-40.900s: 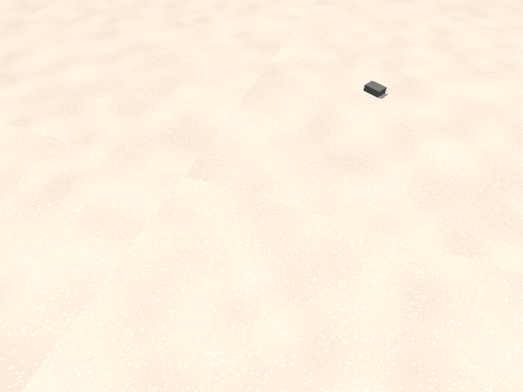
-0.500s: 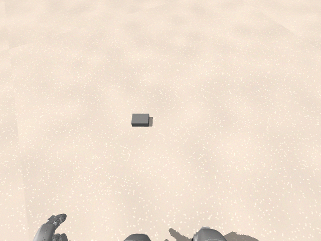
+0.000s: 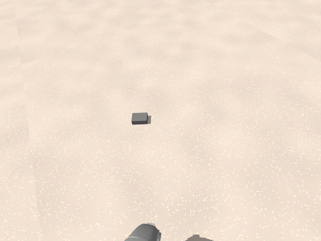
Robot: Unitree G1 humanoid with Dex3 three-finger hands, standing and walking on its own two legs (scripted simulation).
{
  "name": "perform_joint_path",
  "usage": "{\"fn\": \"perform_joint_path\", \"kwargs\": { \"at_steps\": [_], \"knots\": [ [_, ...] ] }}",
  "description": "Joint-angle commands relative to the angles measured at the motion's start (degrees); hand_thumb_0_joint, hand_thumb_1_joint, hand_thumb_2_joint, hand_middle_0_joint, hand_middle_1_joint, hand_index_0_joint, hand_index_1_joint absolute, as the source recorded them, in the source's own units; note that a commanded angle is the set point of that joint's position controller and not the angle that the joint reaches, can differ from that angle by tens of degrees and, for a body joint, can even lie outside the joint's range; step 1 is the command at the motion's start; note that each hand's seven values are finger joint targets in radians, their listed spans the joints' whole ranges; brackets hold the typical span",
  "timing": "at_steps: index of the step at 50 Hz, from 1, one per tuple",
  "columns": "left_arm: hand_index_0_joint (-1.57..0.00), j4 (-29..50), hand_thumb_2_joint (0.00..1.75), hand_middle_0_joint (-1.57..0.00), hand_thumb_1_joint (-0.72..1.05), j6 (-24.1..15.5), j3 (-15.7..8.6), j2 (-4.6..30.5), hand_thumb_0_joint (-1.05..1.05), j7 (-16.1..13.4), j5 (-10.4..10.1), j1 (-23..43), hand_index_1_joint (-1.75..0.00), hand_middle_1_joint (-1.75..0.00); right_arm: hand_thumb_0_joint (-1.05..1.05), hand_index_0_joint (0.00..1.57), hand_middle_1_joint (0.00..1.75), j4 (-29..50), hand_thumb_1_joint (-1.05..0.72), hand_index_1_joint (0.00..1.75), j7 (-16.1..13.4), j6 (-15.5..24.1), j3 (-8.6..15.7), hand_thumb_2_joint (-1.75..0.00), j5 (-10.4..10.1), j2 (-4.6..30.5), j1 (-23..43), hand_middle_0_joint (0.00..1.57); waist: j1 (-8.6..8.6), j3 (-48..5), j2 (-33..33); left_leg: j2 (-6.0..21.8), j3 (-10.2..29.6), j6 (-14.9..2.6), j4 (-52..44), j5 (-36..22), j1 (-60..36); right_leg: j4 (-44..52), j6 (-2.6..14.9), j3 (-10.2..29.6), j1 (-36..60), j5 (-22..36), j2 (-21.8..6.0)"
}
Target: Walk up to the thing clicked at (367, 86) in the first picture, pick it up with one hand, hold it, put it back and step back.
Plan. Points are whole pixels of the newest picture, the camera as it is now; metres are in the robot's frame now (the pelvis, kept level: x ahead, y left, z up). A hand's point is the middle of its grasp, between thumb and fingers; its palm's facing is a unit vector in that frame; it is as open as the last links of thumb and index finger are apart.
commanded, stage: step back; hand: left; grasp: from above
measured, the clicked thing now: (139, 118) +1.05 +0.31 -0.74
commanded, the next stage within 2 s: stand in 1.00 s
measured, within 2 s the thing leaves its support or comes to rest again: neither
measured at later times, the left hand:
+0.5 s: hand out of the picture +0.06 +0.28 -0.14, palm faces +0.06 -0.92 -0.39, open 7.3 cm
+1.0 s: hand out of the picture +0.12 +0.29 -0.14, palm faces +0.09 -0.93 -0.35, open 7.3 cm
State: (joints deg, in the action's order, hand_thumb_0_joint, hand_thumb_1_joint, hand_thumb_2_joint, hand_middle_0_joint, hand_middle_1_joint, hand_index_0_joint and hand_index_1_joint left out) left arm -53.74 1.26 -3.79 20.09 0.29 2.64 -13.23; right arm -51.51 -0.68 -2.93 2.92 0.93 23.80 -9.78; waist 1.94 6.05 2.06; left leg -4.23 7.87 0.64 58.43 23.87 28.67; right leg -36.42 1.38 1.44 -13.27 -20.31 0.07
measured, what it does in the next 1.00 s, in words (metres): steps on the spot: left foot, then right foot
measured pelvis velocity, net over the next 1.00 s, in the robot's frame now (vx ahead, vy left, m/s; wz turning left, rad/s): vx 0.04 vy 0.03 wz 0.07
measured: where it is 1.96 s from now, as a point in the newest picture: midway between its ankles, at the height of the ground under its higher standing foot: outside the picture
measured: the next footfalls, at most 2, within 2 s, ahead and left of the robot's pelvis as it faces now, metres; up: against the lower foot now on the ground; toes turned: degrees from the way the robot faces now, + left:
left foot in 0.18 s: +0.07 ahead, +0.15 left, +0.00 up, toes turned +5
right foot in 0.46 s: +0.09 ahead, -0.11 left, +0.00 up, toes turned +2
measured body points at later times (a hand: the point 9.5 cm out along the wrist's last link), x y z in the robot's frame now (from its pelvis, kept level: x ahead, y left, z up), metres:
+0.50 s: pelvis +0.00 +0.00 +0.00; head +0.01 +0.00 +0.45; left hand +0.05 +0.33 -0.12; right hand +0.07 -0.31 -0.13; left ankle -0.02 +0.14 -0.73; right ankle +0.05 -0.11 -0.73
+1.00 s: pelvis +0.04 +0.03 +0.01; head +0.05 +0.04 +0.46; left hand +0.12 +0.34 -0.12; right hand +0.15 -0.26 -0.12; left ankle +0.03 +0.15 -0.73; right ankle +0.05 -0.11 -0.73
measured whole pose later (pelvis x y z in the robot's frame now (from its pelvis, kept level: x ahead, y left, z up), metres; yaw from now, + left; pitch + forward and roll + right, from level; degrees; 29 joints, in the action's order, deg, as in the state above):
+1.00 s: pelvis +0.04 +0.03 +0.01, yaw +4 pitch -3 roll +0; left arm -61.4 -1.0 -2.0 21.2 0.1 0.1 -4.0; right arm -62.7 -0.2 0.7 1.0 0.8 18.7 -4.5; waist 0.8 4.5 -0.7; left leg 1.5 -0.9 0.5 29.5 16.1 10.7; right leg -28.4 -1.4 -1.0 -10.4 -15.3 -1.8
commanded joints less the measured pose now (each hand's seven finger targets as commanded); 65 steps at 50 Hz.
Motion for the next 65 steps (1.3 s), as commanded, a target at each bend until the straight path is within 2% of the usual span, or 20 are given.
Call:
{"fn": "perform_joint_path", "kwargs": {
  "at_steps": [1,5,8,9,10,11,12,14,20,22,23,24,25,26,33,35,36,38,45,65],
  "knots": [
    [-0.20,6.51,0.90,-0.20,0.90,-3.05,-4.79,17.22,0.00,-1.14,0.42,5.38,-0.30,-0.30,0.00,0.20,0.30,2.45,-0.90,0.30,0.39,2.08,2.99,-0.90,0.78,10.49,-0.22,0.20,0.35,-1.65,-10.88,1.91,-1.30,1.23,-2.39,-0.10,2.19,18.06,7.73,13.45,0.20,-16.20,-11.91],
    [-0.20,4.99,0.90,-0.20,0.90,-3.14,-5.05,18.16,0.00,-0.58,0.20,1.82,-0.30,-0.30,0.00,0.20,0.30,2.15,-0.90,0.30,1.33,3.52,2.79,-0.90,1.33,9.36,2.89,0.20,2.90,-0.43,-12.36,3.52,-4.57,0.82,-18.59,6.47,-1.76,19.46,9.36,16.61,3.06,-18.88,-15.56],
    [-0.20,5.56,0.90,-0.20,0.90,-2.20,-3.76,17.58,0.00,-0.10,-0.41,4.61,-0.30,-0.30,0.00,0.20,0.30,-1.28,-0.90,0.30,1.39,4.57,3.28,-0.90,0.98,8.60,-3.45,0.20,-1.45,-3.26,-10.68,2.37,-9.52,-1.23,-34.78,-2.91,-18.39,14.16,7.10,9.52,-3.76,-9.07,-13.01],
    [-0.20,5.59,0.90,-0.20,0.90,-1.92,-2.47,14.75,0.00,0.04,-0.36,4.00,-0.30,-0.30,0.00,0.20,0.30,-2.61,-0.90,0.30,1.04,5.00,4.05,-0.90,1.19,9.46,-5.66,0.20,-2.99,-4.69,-6.26,2.59,-6.88,-1.99,-37.87,-4.82,-25.77,7.59,5.17,5.37,-8.30,-5.76,-9.84],
    [-0.20,6.37,0.90,-0.20,0.90,-2.02,-1.34,11.00,0.00,0.24,-0.96,4.65,-0.30,-0.30,0.00,0.20,0.30,-2.65,-0.90,0.30,0.66,5.39,5.05,-0.90,1.74,13.16,-7.78,0.20,-4.23,-6.26,5.81,13.26,12.40,-5.43,-43.28,7.39,-30.91,-3.04,0.95,-0.21,-17.97,-7.67,-3.79],
    [-0.20,6.26,0.90,-0.20,0.90,-1.96,-2.07,12.90,0.00,-0.02,-1.59,8.40,-0.30,-0.30,0.00,0.20,0.30,-2.06,-0.90,0.30,0.75,5.37,5.71,-0.90,1.84,17.95,-7.66,0.20,-5.64,-3.80,7.89,22.92,26.43,-12.36,-47.61,24.86,-22.89,-12.07,-0.04,-2.33,-20.74,-12.70,-0.62],
    [-0.20,6.10,0.90,-0.20,0.90,-2.18,-2.84,15.75,0.00,-0.07,-1.11,9.15,-0.30,-0.30,0.00,0.20,0.30,-1.40,-0.90,0.30,0.75,5.77,5.71,-0.90,1.54,17.70,-6.08,0.20,-5.18,-0.38,3.21,23.74,26.37,-14.41,-47.89,22.67,-18.32,-16.05,0.45,3.69,-19.19,-10.84,-2.37],
    [-0.20,4.27,0.90,-0.20,0.90,-2.70,-2.44,14.04,0.00,0.20,-1.51,5.22,-0.30,-0.30,0.00,0.20,0.30,-0.57,-0.90,0.30,0.41,6.26,4.32,-0.90,1.42,13.36,-2.81,0.20,-2.48,-1.01,1.95,19.33,16.57,-12.43,-44.14,7.61,-22.65,-16.06,0.30,4.35,-19.98,-6.68,-3.36],
    [-0.20,1.93,0.90,-0.20,0.90,-3.43,-2.56,12.81,0.00,0.81,-1.27,3.56,-0.30,-0.30,0.00,0.20,0.30,0.08,-0.90,0.30,0.82,5.43,4.04,-0.90,1.54,12.44,-0.80,0.20,-2.53,-1.96,8.17,15.93,5.00,-10.66,-39.89,-1.98,-13.30,-1.56,-0.57,-2.77,-4.99,-3.43,-1.28],
    [-0.20,-0.10,0.90,-0.20,0.90,-3.99,-2.62,11.48,0.00,0.15,-1.20,0.68,-0.30,-0.30,0.00,0.20,0.30,0.52,-0.90,0.30,0.79,4.52,2.93,-0.90,0.64,10.23,1.87,0.20,0.40,-3.44,5.28,13.42,0.44,-7.58,-32.09,-7.22,-7.73,9.64,-0.19,-4.81,6.48,4.56,1.05],
    [-0.20,-0.71,0.90,-0.20,0.90,-4.38,-2.95,12.63,0.00,-0.31,-0.90,-0.43,-0.30,-0.30,0.00,0.20,0.30,0.81,-0.90,0.30,0.66,4.39,1.85,-0.90,0.13,7.60,1.63,0.20,1.49,-5.06,1.73,11.12,-1.65,-5.12,-26.65,-9.65,-4.25,12.26,0.40,-1.46,12.74,7.86,-0.39],
    [-0.20,-0.63,0.90,-0.20,0.90,-4.83,-3.84,16.32,0.00,-0.94,-0.35,-1.53,-0.30,-0.30,0.00,0.20,0.30,1.60,-0.90,0.30,0.56,4.37,0.99,-0.90,-0.35,4.78,1.54,0.20,1.88,-5.92,-7.92,5.47,-4.48,-2.00,-16.93,-6.20,2.00,16.42,3.39,14.84,14.42,5.44,-9.93],
    [-0.20,-0.04,0.90,-0.20,0.90,-4.87,-4.22,20.30,0.00,-0.91,-0.76,0.18,-0.30,-0.30,0.00,0.20,0.30,1.03,-0.90,0.30,-0.16,3.88,1.48,-0.90,-0.24,5.77,0.79,0.20,1.67,-5.78,-11.48,3.07,-4.64,-0.96,-10.27,9.47,-1.41,20.97,9.99,26.52,5.71,-3.22,-20.73],
    [-0.20,1.29,0.90,-0.20,0.90,-4.90,-4.02,20.28,0.00,-0.73,-0.51,3.52,-0.30,-0.30,0.00,0.20,0.30,-0.60,-0.90,0.30,-0.44,3.67,2.38,-0.90,0.11,8.47,-0.37,0.20,0.36,-3.36,-8.49,4.27,-1.30,-0.89,-5.90,11.50,-4.42,20.79,13.21,28.80,-0.42,-4.72,-22.98],
    [-0.20,1.60,0.90,-0.20,0.90,-4.68,-2.53,16.11,0.00,-0.79,-1.21,8.66,-0.30,-0.30,0.00,0.20,0.30,-4.72,-0.90,0.30,0.25,4.36,1.96,-0.90,0.56,7.09,-2.60,0.20,-1.58,-5.87,-11.20,5.53,-7.99,-0.43,-21.19,0.75,-12.77,13.43,7.56,8.88,-1.35,15.60,-13.96],
    [-0.20,1.78,0.90,-0.20,0.90,-3.99,-1.91,14.84,0.00,-0.76,-1.71,10.30,-0.30,-0.30,0.00,0.20,0.30,-6.35,-0.90,0.30,-0.02,4.83,2.21,-0.90,0.93,6.59,-3.83,0.20,-3.43,-7.46,-8.99,4.81,-9.10,-0.63,-33.84,-11.65,-19.50,7.83,4.96,5.09,-2.18,21.90,-11.74],
    [-0.20,1.95,0.90,-0.20,0.90,-3.84,-1.09,12.82,0.00,-0.80,-2.03,9.96,-0.30,-0.30,0.00,0.20,0.30,-6.39,-0.90,0.30,-0.24,5.00,2.53,-0.90,1.25,7.71,-3.15,0.20,-3.10,-8.89,-5.74,7.63,-5.32,-1.57,-34.26,-19.05,-22.81,5.29,2.50,3.57,-3.67,22.33,-9.88],
    [-0.20,0.28,0.90,-0.20,0.90,-3.23,-0.87,12.27,0.00,-0.78,-3.07,9.53,-0.30,-0.30,0.00,0.20,0.30,-4.89,-0.90,0.30,-0.04,5.23,2.44,-0.90,0.65,11.75,4.30,0.20,-0.26,-8.15,0.80,15.87,3.98,-6.70,-35.72,-15.58,-13.63,4.94,-0.59,-0.53,0.87,3.28,-3.05],
    [-0.20,-3.38,0.90,-0.20,0.90,-3.88,-0.69,13.46,0.00,-1.12,-2.75,9.88,-0.30,-0.30,0.00,0.20,0.30,-7.75,-0.90,0.30,-0.18,5.04,0.97,-0.90,-0.08,8.36,6.35,0.20,-0.97,-11.02,0.33,11.44,-3.78,-2.63,-32.64,-30.46,-19.08,9.26,0.91,1.84,7.65,24.42,-7.11],
    [-0.20,-8.29,0.90,-0.20,0.90,-3.63,1.34,12.35,0.00,-0.48,-2.28,11.57,-0.30,-0.30,0.00,0.20,0.30,-9.69,-0.90,0.30,0.71,5.28,0.10,-0.90,-0.46,7.43,9.87,0.20,-1.69,-8.58,-2.03,12.08,-3.49,-1.28,-43.34,-22.63,-24.77,19.69,-0.73,2.39,8.15,17.53,-7.99]
  ]
}}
